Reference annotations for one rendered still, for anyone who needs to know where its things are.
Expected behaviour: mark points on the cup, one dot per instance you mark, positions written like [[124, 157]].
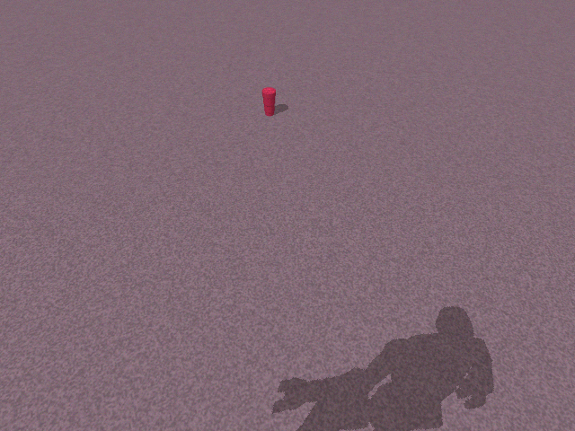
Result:
[[269, 94]]

